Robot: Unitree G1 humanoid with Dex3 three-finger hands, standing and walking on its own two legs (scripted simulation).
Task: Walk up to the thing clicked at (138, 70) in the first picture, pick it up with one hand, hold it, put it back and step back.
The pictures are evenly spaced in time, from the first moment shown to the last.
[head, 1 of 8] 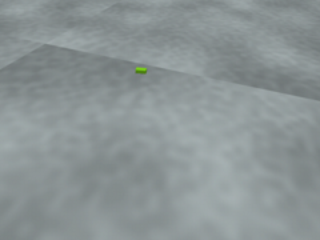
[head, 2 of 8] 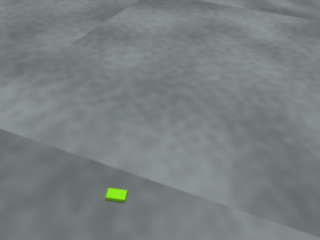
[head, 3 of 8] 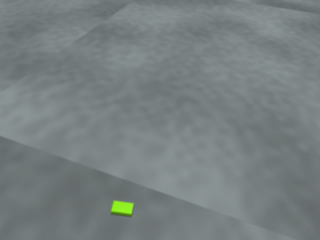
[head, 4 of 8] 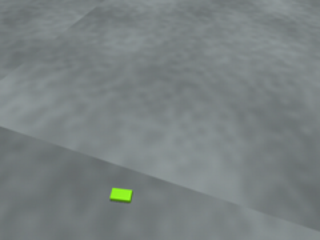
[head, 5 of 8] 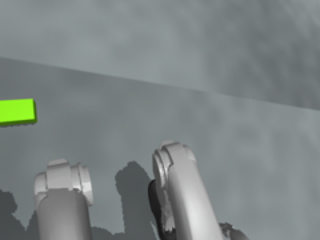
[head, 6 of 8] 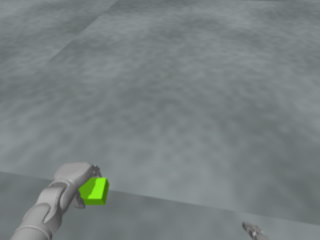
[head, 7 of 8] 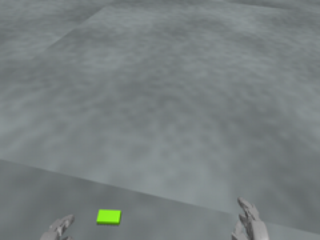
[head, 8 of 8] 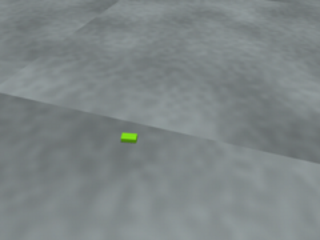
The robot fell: no
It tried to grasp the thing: yes
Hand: left
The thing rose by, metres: 0.69
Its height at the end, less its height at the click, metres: +0.00
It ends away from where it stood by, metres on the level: 0.01
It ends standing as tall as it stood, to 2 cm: yes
